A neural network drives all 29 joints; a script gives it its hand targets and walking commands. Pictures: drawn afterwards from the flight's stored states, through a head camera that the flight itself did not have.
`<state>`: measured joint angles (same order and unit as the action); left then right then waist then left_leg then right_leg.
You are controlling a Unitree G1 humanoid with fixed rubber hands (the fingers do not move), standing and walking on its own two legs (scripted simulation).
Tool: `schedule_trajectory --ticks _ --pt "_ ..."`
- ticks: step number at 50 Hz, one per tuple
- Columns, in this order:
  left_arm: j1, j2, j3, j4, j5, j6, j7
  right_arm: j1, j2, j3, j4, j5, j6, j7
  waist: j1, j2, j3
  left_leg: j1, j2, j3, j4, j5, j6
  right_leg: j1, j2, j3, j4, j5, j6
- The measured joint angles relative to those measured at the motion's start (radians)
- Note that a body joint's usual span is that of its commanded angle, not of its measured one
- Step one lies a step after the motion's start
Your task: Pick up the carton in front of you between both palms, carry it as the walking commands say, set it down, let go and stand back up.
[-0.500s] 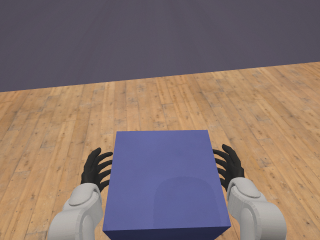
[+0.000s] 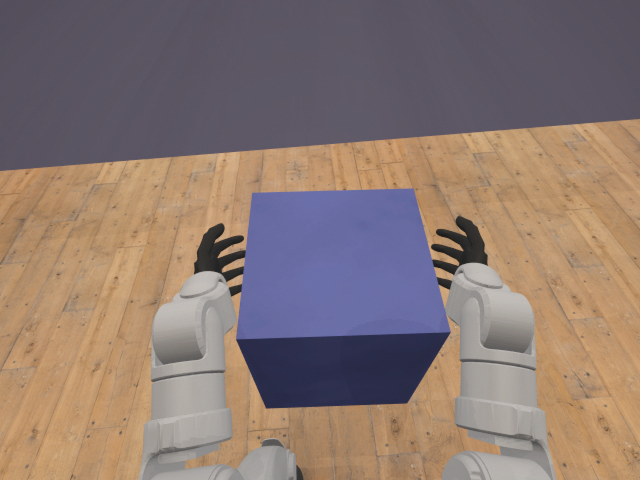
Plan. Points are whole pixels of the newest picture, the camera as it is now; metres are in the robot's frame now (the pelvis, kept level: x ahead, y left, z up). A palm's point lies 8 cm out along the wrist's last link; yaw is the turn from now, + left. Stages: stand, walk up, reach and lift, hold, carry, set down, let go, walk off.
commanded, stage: carry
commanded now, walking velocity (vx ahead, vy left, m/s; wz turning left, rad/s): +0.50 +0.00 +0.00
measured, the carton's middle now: (335, 305) +0.35 +0.01 +0.02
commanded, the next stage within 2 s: none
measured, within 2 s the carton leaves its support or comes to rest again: neither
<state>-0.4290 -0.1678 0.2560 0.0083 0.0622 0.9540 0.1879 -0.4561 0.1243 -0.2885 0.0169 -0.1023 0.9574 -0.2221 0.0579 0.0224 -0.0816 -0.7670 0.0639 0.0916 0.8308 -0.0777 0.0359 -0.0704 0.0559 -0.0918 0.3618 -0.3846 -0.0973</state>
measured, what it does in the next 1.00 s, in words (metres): walks ahead: left foot, then right foot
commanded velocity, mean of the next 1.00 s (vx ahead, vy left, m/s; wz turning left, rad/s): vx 0.10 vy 0.00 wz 0.00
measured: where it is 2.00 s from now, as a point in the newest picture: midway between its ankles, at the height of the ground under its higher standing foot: (347, 408)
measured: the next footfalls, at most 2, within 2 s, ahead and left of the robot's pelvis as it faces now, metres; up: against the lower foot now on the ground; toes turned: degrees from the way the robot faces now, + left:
left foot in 0.12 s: +0.29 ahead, +0.08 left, +0.00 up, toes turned +7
right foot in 0.52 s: +0.54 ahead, -0.11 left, +0.00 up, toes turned +15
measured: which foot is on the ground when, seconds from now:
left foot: up 0.00-0.10, down 0.12-0.52, up 0.54-0.68, down 0.70-1.00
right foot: down 0.00-0.14, up 0.16-0.50, down 0.52-1.00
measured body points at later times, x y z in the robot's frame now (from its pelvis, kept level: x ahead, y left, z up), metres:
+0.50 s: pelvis +0.36 -0.01 +0.01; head +0.40 -0.01 +0.46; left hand +0.64 +0.14 +0.09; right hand +0.64 -0.16 +0.09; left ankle +0.26 +0.07 -0.73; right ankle +0.49 -0.12 -0.71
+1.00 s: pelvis +0.51 -0.02 +0.00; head +0.47 -0.02 +0.45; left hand +0.75 +0.14 +0.09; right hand +0.76 -0.17 +0.09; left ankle +0.42 +0.09 -0.73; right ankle +0.51 -0.11 -0.73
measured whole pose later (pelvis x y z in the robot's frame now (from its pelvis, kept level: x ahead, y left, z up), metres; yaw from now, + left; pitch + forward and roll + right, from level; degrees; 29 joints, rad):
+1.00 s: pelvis +0.51 -0.02 +0.00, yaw +2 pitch +4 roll -1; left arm 0.06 -0.13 0.04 -0.49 0.03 1.16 0.14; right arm 0.06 0.13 -0.04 -0.49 -0.03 1.16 -0.15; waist -0.01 0.01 -0.19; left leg -0.18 0.05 0.11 0.51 -0.40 -0.01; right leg -0.30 -0.03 -0.20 0.54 -0.30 -0.04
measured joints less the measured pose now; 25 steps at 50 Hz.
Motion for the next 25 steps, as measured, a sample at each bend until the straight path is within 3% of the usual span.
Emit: schedule_trajectory --ticks 5,7,8,10,12,15,19,23,25 --pt "-0.024 0.0 0.017 0.007 -0.002 -0.028 -0.002 -0.024 0.004 -0.016 0.022 0.013 -0.039 0.016 -0.024 -0.012 0.023 0.146 -0.064 0.089 -0.312 0.101 0.035 0.116 -0.005 0.002 0.021 -0.103 0.025" --pt "-0.008 0.016 0.022 -0.021 -0.009 -0.035 -0.003 -0.022 0.024 -0.007 0.023 0.024 -0.059 0.022 -0.053 -0.037 0.041 0.223 -0.092 0.118 -0.339 0.042 0.081 0.065 -0.037 -0.013 0.253 -0.11 0.051" --pt "-0.005 0.029 0.023 -0.028 -0.01 -0.04 -0.004 -0.022 0.033 0.001 0.019 0.026 -0.067 0.025 -0.07 -0.054 0.057 0.225 -0.1 0.126 -0.3 -0.006 0.094 -0.006 -0.047 0.011 0.43 -0.082 0.067" --pt "0.02 0.038 0.026 -0.051 -0.014 -0.052 -0.006 0.002 0.043 0.029 -0.014 0.045 -0.063 0.031 -0.098 -0.047 0.086 0.249 -0.097 0.122 -0.276 -0.066 0.097 -0.174 -0.024 0.062 0.771 -0.084 0.08" --pt "0.066 0.02 0.026 -0.095 -0.02 -0.053 -0.01 0.066 0.055 0.049 -0.076 0.068 -0.055 0.045 -0.115 -0.027 0.105 0.305 -0.094 0.11 -0.319 -0.08 0.079 -0.307 -0.026 0.072 0.898 -0.046 0.077" --pt "0.143 0.003 -0.023 -0.175 -0.023 -0.041 -0.024 0.177 0.035 0.099 -0.183 0.089 -0.041 0.047 -0.113 -0.006 0.131 0.411 -0.085 0.094 -0.417 -0.092 0.071 -0.442 -0.066 0.061 0.799 0.014 0.088" --pt "0.226 0.027 -0.108 -0.311 -0.042 -0.014 -0.036 0.262 0.015 0.151 -0.325 0.111 -0.013 0.046 -0.097 0.002 0.15 0.537 -0.067 0.07 -0.516 -0.115 0.049 -0.526 -0.098 0.04 0.493 0.101 0.114" --pt "0.321 0.039 -0.165 -0.458 -0.061 0.024 -0.036 0.33 0.007 0.187 -0.45 0.122 0.027 0.058 -0.066 -0.002 0.122 0.643 -0.046 0.059 -0.531 -0.188 0.015 -0.508 -0.087 -0.021 0.214 0.304 0.125" --pt "0.363 0.041 -0.185 -0.511 -0.06 0.058 -0.03 0.373 0.004 0.205 -0.498 0.119 0.054 0.065 -0.055 -0.008 0.095 0.677 -0.038 0.062 -0.462 -0.259 -0.003 -0.445 -0.078 -0.075 0.089 0.44 0.124"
